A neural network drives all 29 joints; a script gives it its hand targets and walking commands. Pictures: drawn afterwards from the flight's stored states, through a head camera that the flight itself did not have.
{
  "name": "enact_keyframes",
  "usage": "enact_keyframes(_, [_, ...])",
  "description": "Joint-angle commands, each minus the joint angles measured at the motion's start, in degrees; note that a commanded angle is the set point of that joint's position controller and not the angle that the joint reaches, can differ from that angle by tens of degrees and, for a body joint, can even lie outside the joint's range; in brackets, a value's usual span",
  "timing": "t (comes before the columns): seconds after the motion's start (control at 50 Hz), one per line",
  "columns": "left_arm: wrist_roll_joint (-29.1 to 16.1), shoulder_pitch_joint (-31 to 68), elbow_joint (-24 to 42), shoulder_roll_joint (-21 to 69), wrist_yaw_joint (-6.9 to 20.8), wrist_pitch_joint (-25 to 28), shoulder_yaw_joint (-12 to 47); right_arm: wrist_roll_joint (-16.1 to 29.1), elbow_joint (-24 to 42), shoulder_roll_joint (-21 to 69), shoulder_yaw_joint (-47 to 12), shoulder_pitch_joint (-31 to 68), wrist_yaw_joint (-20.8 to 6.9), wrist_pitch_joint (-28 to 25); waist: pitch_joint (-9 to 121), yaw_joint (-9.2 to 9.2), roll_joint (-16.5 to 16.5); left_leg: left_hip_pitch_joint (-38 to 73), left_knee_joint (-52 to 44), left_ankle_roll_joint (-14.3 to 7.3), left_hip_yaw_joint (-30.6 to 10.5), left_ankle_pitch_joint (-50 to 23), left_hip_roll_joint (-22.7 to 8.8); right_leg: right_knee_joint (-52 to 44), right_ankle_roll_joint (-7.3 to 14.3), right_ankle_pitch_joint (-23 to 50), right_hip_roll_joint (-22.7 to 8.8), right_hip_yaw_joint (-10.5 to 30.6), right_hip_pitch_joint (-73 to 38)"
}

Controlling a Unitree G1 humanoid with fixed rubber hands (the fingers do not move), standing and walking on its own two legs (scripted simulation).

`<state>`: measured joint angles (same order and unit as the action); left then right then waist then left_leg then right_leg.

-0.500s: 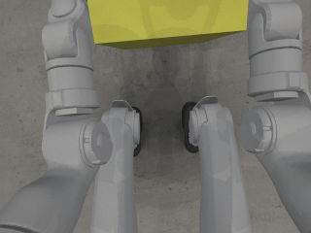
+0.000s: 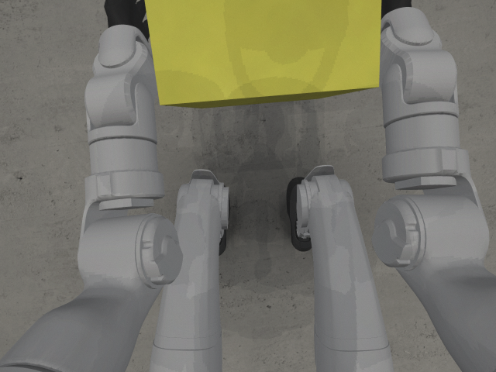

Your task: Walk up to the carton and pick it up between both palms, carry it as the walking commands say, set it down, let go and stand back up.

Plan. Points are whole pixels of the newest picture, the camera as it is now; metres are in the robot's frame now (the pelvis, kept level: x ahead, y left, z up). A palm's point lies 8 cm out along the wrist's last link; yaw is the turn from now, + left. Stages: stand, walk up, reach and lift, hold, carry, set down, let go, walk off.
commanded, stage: reach and lift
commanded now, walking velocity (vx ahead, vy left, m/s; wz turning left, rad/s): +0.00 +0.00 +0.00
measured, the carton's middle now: (257, 23) +0.54 +0.01 -0.13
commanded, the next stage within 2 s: none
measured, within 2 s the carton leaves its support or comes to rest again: neither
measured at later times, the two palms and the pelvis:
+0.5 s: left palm (103, 23) +0.50 +0.15 -0.01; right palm (424, 9) +0.50 -0.15 -0.02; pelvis +0.00 +0.00 +0.05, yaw -1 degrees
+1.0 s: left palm (41, 16) +0.47 +0.16 +0.07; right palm out of the picture +0.48 -0.14 +0.06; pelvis +0.01 +0.00 +0.11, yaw +0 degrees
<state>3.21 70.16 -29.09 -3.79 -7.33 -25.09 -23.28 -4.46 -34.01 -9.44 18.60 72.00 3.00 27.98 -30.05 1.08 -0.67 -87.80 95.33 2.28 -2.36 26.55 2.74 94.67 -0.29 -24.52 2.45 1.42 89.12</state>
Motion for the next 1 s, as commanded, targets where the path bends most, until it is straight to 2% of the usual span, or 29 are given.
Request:
enact_keyframes(0.0, [-9.4, 43.4, 4.5, 62.4, 15.6, -0.5, 37.4, 11.1, 9.6, 56.4, -32.7, 45.2, -15.6, -4.4, 136.0, -1.97, 1.0, 33.8, -11.7, -0.9, 3.1, -9.2, 6.1, -11.6, 0.5, 8.1, 6.2, -2.8, -36.4])
enact_keyframes(0.06, [-10.8, 42.6, 6.1, 63.5, 16.0, -0.9, 40.6, 13.5, 13.5, 59.2, -35.2, 47.2, -15.7, -4.3, 140.4, -1.06, 0.4, 38.5, -13.1, -0.7, 3.9, -10.4, 6.5, -13.5, 0.2, 9.1, 6.5, -2.4, -41.4])
enact_keyframes(0.1, [-10.1, 37.8, 1.1, 64.1, 16.0, -1.3, 39.0, 12.5, 14.0, 57.0, -35.1, 46.6, -15.7, -4.6, 136.5, -0.25, 1.0, 37.2, -14.6, -1.0, 3.0, -11.4, 6.4, -13.8, 0.4, 10.2, 6.4, -2.5, -40.7])
enact_keyframes(0.12, [-10.5, 38.2, 2.6, 65.4, 15.9, -1.1, 40.3, 12.9, 15.5, 57.5, -35.5, 47.0, -15.7, -4.7, 137.3, -1.42, 0.6, 40.3, -14.9, -0.9, 3.1, -11.1, 6.3, -14.4, 0.3, 9.3, 6.6, -2.6, -41.1])
enact_keyframes(0.14, [-10.3, 39.5, 4.1, 63.2, 15.9, -0.9, 39.1, 12.7, 15.4, 57.1, -35.8, 47.2, -15.6, -4.7, 136.2, -0.11, 0.5, 37.8, -14.6, -0.8, 3.6, -10.6, 6.6, -14.9, 0.2, 8.9, 6.3, -1.8, -42.2])
enact_keyframes(0.16, [-12.3, 42.0, 6.4, 65.0, 15.7, -0.5, 40.8, 14.8, 17.3, 59.3, -38.1, 48.6, -15.4, -4.7, 139.6, -0.96, 1.0, 40.9, -15.3, -1.2, 2.9, -11.8, 6.3, -15.5, 0.2, 10.0, 6.4, -1.7, -44.7])
enact_keyframes(0.22, [-9.1, 38.1, 1.8, 65.4, 15.8, -0.5, 37.5, 12.3, 12.2, 58.6, -34.6, 44.7, -15.8, -4.5, 131.4, 0.33, 0.6, 37.8, -17.4, -1.4, 3.2, -6.4, 6.0, -17.4, 0.6, 4.5, 6.0, -1.5, -41.6])
enact_keyframes(0.24, [-9.3, 37.7, 4.1, 64.4, 15.8, -0.6, 38.7, 13.7, 16.1, 59.9, -37.5, 46.6, -15.9, -4.6, 135.1, 1.69, 1.6, 40.7, -17.3, -1.2, 3.4, -9.6, 6.3, -17.4, 0.1, 7.7, 6.3, -1.3, -44.4])
enact_keyframes(0.26, [-11.4, 38.6, 6.4, 65.5, 15.7, -0.3, 41.2, 14.6, 17.6, 60.3, -38.6, 46.2, -15.6, -4.7, 138.7, 0.05, 2.0, 43.6, -17.4, -1.1, 3.3, -12.0, 6.5, -17.8, 0.1, 10.2, 6.4, -1.6, -47.2])
enact_keyframes(0.28, [-9.9, 39.2, 3.8, 62.4, 15.5, -0.3, 38.6, 13.9, 15.5, 59.8, -38.1, 47.8, -15.2, -4.6, 135.7, 1.31, 3.5, 39.0, -16.6, -1.3, 3.7, -8.9, 6.6, -17.8, -0.4, 7.3, 6.1, -1.2, -45.7])
enact_keyframes(0.3, [-9.2, 37.9, 0.6, 63.0, 16.0, -0.3, 37.1, 12.5, 12.8, 60.0, -36.7, 47.1, -15.4, -4.3, 131.1, 0.85, 4.6, 36.9, -18.3, -1.6, 3.0, -6.8, 6.3, -18.7, -0.5, 5.3, 6.1, -1.5, -45.3])
enact_keyframes(0.38, [-10.5, 35.7, 5.3, 63.9, 16.0, -0.1, 40.5, 14.6, 16.4, 61.7, -39.9, 43.6, -15.1, -4.6, 137.3, 1.89, 4.1, 43.0, -19.9, -1.4, 2.6, -13.1, 6.4, -20.1, -0.5, 12.0, 6.3, -0.7, -50.6])
enact_keyframes(0.4, [-9.9, 37.8, 6.0, 63.3, 16.0, 0.0, 38.8, 13.9, 15.2, 61.2, -37.8, 43.6, -15.2, -4.7, 136.0, 1.41, 3.2, 42.7, -20.5, -1.4, 2.4, -11.0, 6.3, -20.8, -0.5, 9.1, 6.1, -0.9, -49.1])
enact_keyframes(0.42, [-10.8, 36.8, 8.8, 62.8, 16.1, 0.1, 42.0, 14.7, 17.9, 63.2, -40.4, 42.4, -15.0, -4.3, 141.2, 3.32, 2.2, 47.8, -21.3, -1.1, 3.0, -14.5, 6.5, -20.8, -0.5, 13.1, 6.5, -0.7, -53.3])
enact_keyframes(0.5, [-8.0, 33.1, 0.1, 64.4, 16.5, -0.7, 37.3, 11.0, 9.0, 61.4, -34.4, 39.2, -15.6, -4.1, 122.3, 1.05, 2.1, 41.7, -24.8, -1.4, 2.1, -5.2, 5.6, -24.2, -0.2, 3.2, 5.4, -1.4, -44.9])
enact_keyframes(0.54, [-8.2, 33.0, 0.8, 66.3, 17.6, -0.5, 38.4, 11.5, 11.2, 63.2, -35.6, 39.4, -16.0, -4.7, 124.3, 1.87, 1.3, 41.1, -25.4, -1.1, 2.8, -6.1, 5.6, -25.6, 0.2, 4.8, 5.1, 0.3, -49.3])
enact_keyframes(0.56, [-9.6, 38.0, 4.2, 66.2, 17.8, 0.2, 40.0, 12.4, 12.3, 63.5, -36.1, 41.4, -16.2, -5.1, 127.9, 0.06, 1.2, 43.0, -25.2, -1.0, 2.5, -5.8, 5.9, -26.0, 0.4, 4.8, 5.2, 0.2, -50.5])
enact_keyframes(0.6, [-9.7, 32.9, 4.0, 65.9, 17.6, -0.4, 40.9, 14.1, 18.0, 61.9, -40.2, 43.0, -16.0, -5.2, 136.7, 1.87, 1.1, 49.0, -25.0, -1.3, 2.3, -11.8, 5.8, -25.8, 0.0, 10.4, 5.3, 0.1, -54.3])
enact_keyframes(0.66, [-10.8, 32.4, 5.8, 66.6, 17.3, -0.6, 42.3, 14.6, 17.0, 62.9, -40.5, 39.8, -15.8, -4.4, 136.3, 1.67, 1.4, 51.6, -27.3, -1.6, 1.6, -11.2, 5.6, -27.6, -0.1, 9.2, 5.1, 0.5, -56.7])
enact_keyframes(0.68, [-9.1, 32.2, 5.2, 64.6, 17.3, -0.6, 39.1, 12.4, 13.7, 62.5, -37.5, 38.2, -15.9, -4.2, 129.0, 1.48, 2.2, 46.6, -27.2, -1.5, 1.7, -9.4, 5.4, -28.0, -0.3, 7.1, 4.7, 1.2, -54.3])
enact_keyframes(0.7, [-9.8, 35.1, 5.7, 66.1, 17.7, -0.3, 39.8, 12.4, 14.6, 62.4, -37.6, 38.6, -15.8, -4.4, 130.3, 0.06, 2.7, 45.9, -27.6, -1.2, 2.2, -7.7, 5.7, -29.4, -0.1, 5.3, 4.5, 2.0, -57.1])
enact_keyframes(0.74, [-9.3, 32.7, 3.4, 67.5, 18.1, 0.1, 40.6, 12.3, 13.9, 63.5, -38.3, 38.6, -16.3, -5.1, 126.6, 0.92, 1.7, 46.9, -29.3, -1.3, 1.6, -6.2, 5.5, -30.1, 0.2, 4.6, 4.7, 1.9, -54.3])
enact_keyframes(0.76, [-10.2, 33.3, 5.3, 70.2, 18.2, -0.2, 42.7, 13.1, 15.5, 64.7, -39.0, 37.8, -16.5, -5.1, 130.9, -0.69, 0.4, 50.6, -30.5, -0.8, 0.9, -7.9, 5.2, -31.1, 0.4, 6.5, 4.6, 1.8, -57.7])
enact_keyframes(0.82, [-10.2, 30.5, 7.1, 68.9, 18.5, -0.8, 43.7, 14.1, 20.6, 63.8, -41.4, 39.5, -16.4, -4.7, 137.5, 0.36, 2.3, 55.1, -31.8, -1.3, 0.4, -11.9, 5.6, -32.1, -0.2, 10.5, 4.9, 1.3, -63.2])
enact_keyframes(0.86, [-8.6, 27.1, 2.9, 68.2, 18.5, -0.6, 41.0, 11.0, 14.4, 63.5, -38.2, 35.1, -16.9, -4.4, 124.6, 0.45, 2.0, 51.5, -33.5, -1.6, 0.5, -8.9, 5.1, -33.1, 0.2, 7.4, 4.7, 1.1, -57.6])
enact_keyframes(0.88, [-9.4, 29.4, 7.6, 67.8, 18.8, 0.0, 41.9, 11.8, 15.2, 66.0, -39.9, 33.6, -17.3, -4.4, 128.7, 0.42, 4.1, 51.8, -33.1, -1.4, 0.7, -9.9, 5.4, -33.8, 0.0, 8.1, 4.5, 2.1, -62.1])
enact_keyframes(0.92, [-8.2, 28.4, 6.8, 66.3, 18.9, -0.1, 42.0, 12.0, 14.8, 65.2, -38.9, 33.3, -17.5, -4.5, 127.6, 1.6, 1.6, 53.1, -34.7, -0.9, 0.8, -9.2, 5.4, -35.1, -0.2, 7.3, 4.1, 2.0, -62.3])
enact_keyframes(0.96, [-7.2, 26.6, 2.7, 68.9, 19.2, -0.3, 41.0, 10.5, 11.2, 65.0, -37.3, 30.9, -18.5, -4.5, 118.8, 0.69, 0.2, 53.1, -37.1, -1.0, 0.0, -6.5, 4.3, -37.0, 0.5, 4.5, 3.8, 2.1, -58.0])
enact_keyframes(0.98, [-8.6, 25.9, 6.0, 71.9, 19.3, -0.2, 43.0, 12.1, 16.3, 65.5, -39.5, 32.7, -18.6, -4.9, 126.3, 0.86, 0.0, 59.6, -38.2, -1.1, -0.3, -9.3, 4.6, -37.7, 0.6, 7.7, 4.1, 1.5, -62.5])
